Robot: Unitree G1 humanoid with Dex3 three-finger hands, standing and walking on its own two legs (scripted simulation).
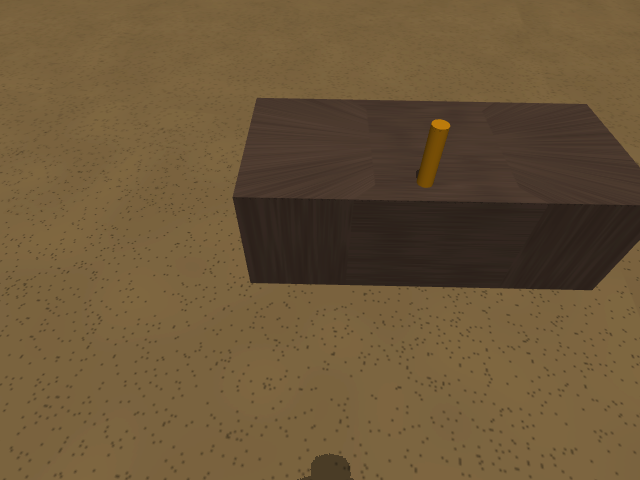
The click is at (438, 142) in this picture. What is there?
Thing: slim round
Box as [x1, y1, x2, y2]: [417, 119, 449, 187]
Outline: 444,120 433,120 430,126 417,177 417,183 423,187 428,187 433,182 449,128 449,123
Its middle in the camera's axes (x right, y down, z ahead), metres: +0.34 -0.24 +1.16
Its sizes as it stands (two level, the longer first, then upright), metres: 0.051 0.051 0.209
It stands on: a support 0.45 m high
